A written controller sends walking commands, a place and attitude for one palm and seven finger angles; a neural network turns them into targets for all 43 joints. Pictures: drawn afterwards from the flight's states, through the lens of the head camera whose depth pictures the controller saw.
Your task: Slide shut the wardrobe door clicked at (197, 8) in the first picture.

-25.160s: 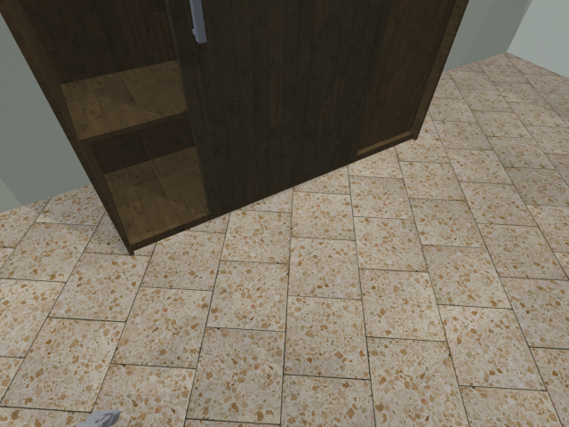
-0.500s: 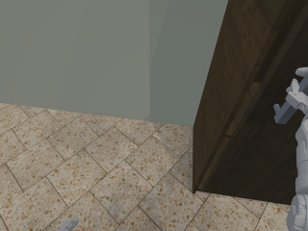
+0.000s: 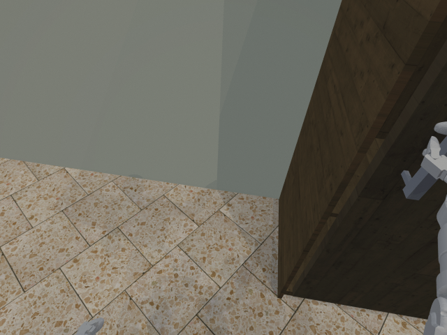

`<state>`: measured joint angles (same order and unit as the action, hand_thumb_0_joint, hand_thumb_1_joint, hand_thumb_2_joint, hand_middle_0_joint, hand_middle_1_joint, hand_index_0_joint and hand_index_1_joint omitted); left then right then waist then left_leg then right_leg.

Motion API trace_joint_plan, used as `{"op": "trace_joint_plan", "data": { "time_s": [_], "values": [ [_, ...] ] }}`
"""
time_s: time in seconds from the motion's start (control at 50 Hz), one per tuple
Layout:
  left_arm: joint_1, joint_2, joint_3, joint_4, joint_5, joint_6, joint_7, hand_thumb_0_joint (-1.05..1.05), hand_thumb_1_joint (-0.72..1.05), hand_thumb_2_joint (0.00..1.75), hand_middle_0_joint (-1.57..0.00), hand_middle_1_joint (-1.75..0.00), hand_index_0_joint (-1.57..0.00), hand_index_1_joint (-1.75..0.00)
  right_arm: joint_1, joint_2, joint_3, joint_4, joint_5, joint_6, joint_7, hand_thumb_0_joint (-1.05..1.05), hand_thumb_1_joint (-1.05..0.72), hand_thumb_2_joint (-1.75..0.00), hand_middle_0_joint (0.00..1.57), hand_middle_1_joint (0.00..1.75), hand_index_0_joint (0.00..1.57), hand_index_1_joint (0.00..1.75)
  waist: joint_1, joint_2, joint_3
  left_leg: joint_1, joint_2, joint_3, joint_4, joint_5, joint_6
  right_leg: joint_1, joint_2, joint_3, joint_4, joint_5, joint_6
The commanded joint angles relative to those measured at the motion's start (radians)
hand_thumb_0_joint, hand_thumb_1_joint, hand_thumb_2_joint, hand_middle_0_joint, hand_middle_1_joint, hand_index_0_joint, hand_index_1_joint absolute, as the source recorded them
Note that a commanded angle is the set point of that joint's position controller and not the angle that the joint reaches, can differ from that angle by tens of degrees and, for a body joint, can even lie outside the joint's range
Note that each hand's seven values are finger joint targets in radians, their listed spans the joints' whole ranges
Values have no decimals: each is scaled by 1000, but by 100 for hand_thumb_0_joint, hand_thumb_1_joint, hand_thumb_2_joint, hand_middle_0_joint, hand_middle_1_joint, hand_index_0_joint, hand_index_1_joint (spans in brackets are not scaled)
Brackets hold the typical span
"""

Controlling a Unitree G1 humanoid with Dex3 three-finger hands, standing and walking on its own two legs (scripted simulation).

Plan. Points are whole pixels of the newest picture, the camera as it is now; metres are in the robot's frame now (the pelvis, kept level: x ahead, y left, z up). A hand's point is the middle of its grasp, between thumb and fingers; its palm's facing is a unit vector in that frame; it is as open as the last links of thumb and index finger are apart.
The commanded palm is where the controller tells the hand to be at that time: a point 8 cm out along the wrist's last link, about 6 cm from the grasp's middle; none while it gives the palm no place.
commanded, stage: stop walking and hold the door there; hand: right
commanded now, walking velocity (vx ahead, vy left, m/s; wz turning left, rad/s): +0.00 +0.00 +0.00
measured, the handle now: (441, 145) +0.43 -0.35 +0.18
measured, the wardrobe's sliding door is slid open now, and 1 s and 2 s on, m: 0.03 0.04 0.04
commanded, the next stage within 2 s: loosen the grip on the handle in 0.04 s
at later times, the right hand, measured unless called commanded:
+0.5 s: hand (436, 157) +0.40 -0.33 +0.17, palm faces +0.52 +0.83 -0.21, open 11.5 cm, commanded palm +0.35 -0.35 +0.18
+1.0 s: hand (443, 161) +0.39 -0.34 +0.17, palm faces +0.51 +0.83 -0.22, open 13.8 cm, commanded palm +0.34 -0.40 +0.17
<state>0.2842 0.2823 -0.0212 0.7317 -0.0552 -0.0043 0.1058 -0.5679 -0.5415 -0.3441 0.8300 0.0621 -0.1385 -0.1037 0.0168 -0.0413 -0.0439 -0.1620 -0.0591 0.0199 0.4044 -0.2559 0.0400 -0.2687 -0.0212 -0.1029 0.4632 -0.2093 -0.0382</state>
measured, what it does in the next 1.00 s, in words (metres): stands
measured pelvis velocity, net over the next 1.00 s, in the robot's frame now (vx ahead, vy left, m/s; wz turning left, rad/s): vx -0.01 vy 0.01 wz -0.05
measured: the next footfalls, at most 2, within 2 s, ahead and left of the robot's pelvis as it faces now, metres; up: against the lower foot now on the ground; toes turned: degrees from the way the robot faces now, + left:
none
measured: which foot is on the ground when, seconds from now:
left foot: down 0.00-1.00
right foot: down 0.00-1.00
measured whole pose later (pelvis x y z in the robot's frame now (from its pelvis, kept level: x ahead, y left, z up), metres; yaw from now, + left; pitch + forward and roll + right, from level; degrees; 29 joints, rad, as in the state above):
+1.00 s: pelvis -0.01 +0.01 -0.01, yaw -3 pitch +5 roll +1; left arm 0.31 0.26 -0.02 0.70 -0.01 -0.05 0.08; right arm -0.70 -0.60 -0.45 0.86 -0.04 -0.09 0.01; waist 0.04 0.00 -0.04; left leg -0.33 -0.04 0.08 0.56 -0.32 0.05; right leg -0.44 -0.01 -0.05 0.58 -0.23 -0.04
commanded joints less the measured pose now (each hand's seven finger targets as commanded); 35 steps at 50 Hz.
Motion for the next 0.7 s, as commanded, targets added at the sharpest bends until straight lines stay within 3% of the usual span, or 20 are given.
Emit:
{"op": "trace_joint_plan", "data": {
  "time_s": [0.0, 0.1, 0.12, 0.14, 0.16, 0.18, 0.2, 0.22, 0.24, 0.26, 0.34, 0.36, 0.42, 0.46, 0.5, 0.52, 0.56, 0.58, 0.62, 0.68],
  "values": [
    [-42, 156, 49, -112, 3, -34, 18, 0, 90, 90, -20, -30, -20, -30, -289, -224, 3, -158, -33, -39, 8, 0, -90, -90, 45, 140, 45, 140, 11, 8, -171, -71, 141, -108, -68, 230, -33, 199, -137, 141, -33, 248, -16],
    [-44, 151, 49, -114, 4, -33, 19, 0, 90, 90, -20, -30, -20, -30, -277, -209, 12, -163, -33, -43, 9, 0, -90, -90, 45, 140, 45, 140, 12, 23, -163, -82, 141, -108, -75, 214, -33, 205, -134, 141, -40, 226, -16],
    [24, 121, 40, -233, -9, -113, -14, 0, 90, 90, -20, -30, -20, -30, -1050, -746, -373, -407, -174, -108, -9, 0, -90, -90, 45, 140, 45, 140, 18, -61, 12, -94, 110, -102, 12, -145, -35, -44, -98, 141, -104, -106, -26],
    [85, 146, 78, -57, 120, -139, -64, 0, 90, 90, -20, -30, -20, -30, -934, -552, -257, -6, -291, 21, 65, 0, -78, -84, 45, 140, 45, 140, 36, 19, -186, -99, 77, -32, 58, 311, 18, 98, -7, 115, -60, 275, -10],
    [62, 144, 75, -103, 66, -147, -66, 0, 90, 90, -20, -30, -20, -30, -827, -304, -122, -97, -153, 31, 83, 0, -66, -78, 45, 140, 45, 140, 52, 147, -235, -125, 51, 1, 56, 302, -8, 179, -18, 142, -39, 382, -6],
    [61, 152, 84, -84, 61, -151, -63, 0, 90, 90, -20, -30, -20, -30, -729, -367, -235, -71, -143, 28, 95, 0, -54, -73, 45, 140, 45, 140, 10, 128, -326, -99, 49, -27, 49, 302, -16, 259, -6, 115, -22, 364, -17],
    [19, 146, 69, -111, 65, -145, -55, 0, 90, 90, -20, -30, -20, -30, -743, -324, -147, -175, -135, 30, 99, 0, -42, -67, 45, 140, 45, 140, 0, -32, -302, -115, 48, -32, 44, 246, -10, 251, 13, 97, -9, 275, -19],
    [23, 127, 61, -103, 75, -146, -55, 0, 90, 90, -20, -30, -20, -30, -770, -244, -65, -156, -160, 31, 91, 0, -30, -61, 45, 140, 45, 140, 23, -110, -251, -167, 52, -31, 28, 185, -1, 232, 13, 101, -3, 195, -14],
    [47, 121, 58, -94, 69, -146, -57, 0, 90, 90, -20, -30, -20, -30, -722, -198, -9, -106, -185, 41, 82, 0, -17, -55, 45, 140, 45, 140, 27, -95, -197, -212, 53, -25, 21, 107, -1, 189, 9, 116, -6, 88, -14],
    [50, 124, 60, -88, 67, -143, -55, 0, 90, 90, -20, -30, -20, -30, -681, -201, 3, -95, -195, 36, 75, 0, -5, -49, 45, 140, 45, 140, 22, -80, -160, -222, 49, -20, 13, 55, 0, 144, 12, 131, -19, 9, -14],
    [37, 134, 72, -104, 60, -141, -46, 0, 90, 90, -20, -30, -20, -30, -688, -221, -20, -209, -129, -3, 64, 0, 43, -26, 44, 138, 44, 138, 23, -7, -261, -184, 54, -34, 19, 30, -9, 134, 12, 135, 15, -5, -22],
    [44, 135, 69, -97, 58, -141, -44, 0, 90, 90, -20, -30, -20, -30, -658, -204, -15, -177, -114, 3, 65, 0, 55, -20, 42, 137, 42, 137, 26, 19, -238, -195, 52, -33, 20, 33, -13, 122, 11, 138, 20, -2, -23],
    [42, 142, 70, -88, 53, -133, -39, 0, 90, 90, -20, -30, -20, -30, -643, -256, -51, -200, -102, 11, 55, 0, 55, -20, 38, 132, 38, 132, 23, 3, -227, -194, 50, -36, 28, 56, -17, 93, 16, 132, 37, 30, -24],
    [46, 138, 69, -85, 52, -127, -39, 0, 90, 90, -20, -30, -20, -30, -659, -230, -13, -222, -112, 25, 45, 0, 55, -20, 36, 128, 36, 128, 34, -25, -224, -215, 49, -29, 33, 65, -19, 106, 14, 137, 39, 46, -25],
    [52, 139, 74, -83, 52, -123, -37, 0, 90, 90, -20, -30, -20, -30, -617, -240, -33, -244, -114, 39, 32, 0, 55, -20, 33, 125, 33, 125, 22, -43, -259, -201, 45, -26, 37, 92, -17, 129, 14, 138, 44, 86, -24],
    [70, 160, 74, -66, 56, -113, -28, 0, 90, 90, -20, -30, -20, -30, -596, -417, -169, -178, -125, 47, 27, 0, 55, -20, 32, 123, 32, 123, 12, 10, -244, -168, 47, -35, 36, 116, -22, 70, 14, 131, 49, 92, -23],
    [58, 142, 64, -86, 49, -104, -26, 0, 90, 90, -20, -30, -20, -30, -624, -313, -66, -193, -112, 54, 51, 0, 55, -20, 29, 120, 29, 120, 35, 17, -214, -170, 56, -36, 35, 141, -34, 50, 18, 119, 47, 91, -26],
    [65, 144, 70, -81, 51, -104, -24, 0, 90, 90, -20, -30, -20, -30, -603, -325, -89, -198, -106, 48, 54, 0, 55, -20, 28, 118, 28, 118, 21, -2, -249, -156, 53, -36, 43, 156, -31, 69, 17, 119, 52, 111, -23],
    [65, 145, 72, -86, 51, -100, -20, 0, 90, 90, -20, -30, -20, -30, -620, -355, -111, -238, -99, 29, 60, 0, 55, -20, 25, 115, 25, 115, 28, -20, -266, -159, 49, -37, 50, 177, -29, 85, 16, 120, 66, 137, -24],
    [67, 141, 74, -91, 48, -97, -23, 0, 90, 90, -20, -30, -20, -30, -577, -325, -105, -254, -91, 23, 57, 0, 55, -20, 25, 115, 25, 115, 19, -33, -277, -174, 42, -27, 56, 168, -27, 105, 12, 128, 64, 148, -21]
  ]
}}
